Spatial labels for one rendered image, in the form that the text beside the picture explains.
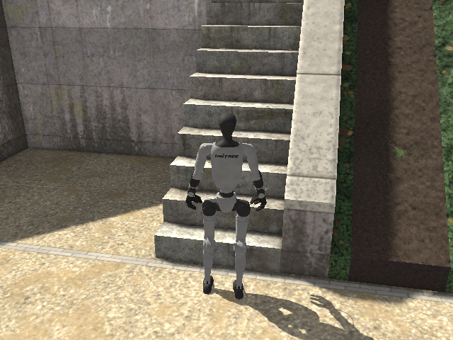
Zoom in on stairs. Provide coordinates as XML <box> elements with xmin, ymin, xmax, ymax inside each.
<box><xmin>154</xmin><ymin>0</ymin><xmax>304</xmax><ymax>273</ymax></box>

